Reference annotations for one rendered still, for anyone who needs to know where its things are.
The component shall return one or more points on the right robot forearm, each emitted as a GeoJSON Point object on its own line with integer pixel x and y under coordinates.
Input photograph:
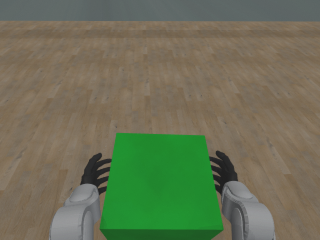
{"type": "Point", "coordinates": [250, 220]}

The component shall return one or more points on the right robot hand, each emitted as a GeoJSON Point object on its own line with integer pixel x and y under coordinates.
{"type": "Point", "coordinates": [226, 170]}

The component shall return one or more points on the left robot forearm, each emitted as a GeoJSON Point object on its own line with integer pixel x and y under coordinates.
{"type": "Point", "coordinates": [76, 219]}

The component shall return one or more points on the carton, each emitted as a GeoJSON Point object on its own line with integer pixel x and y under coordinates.
{"type": "Point", "coordinates": [160, 187]}

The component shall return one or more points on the left robot hand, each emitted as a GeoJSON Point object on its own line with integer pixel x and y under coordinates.
{"type": "Point", "coordinates": [91, 173]}

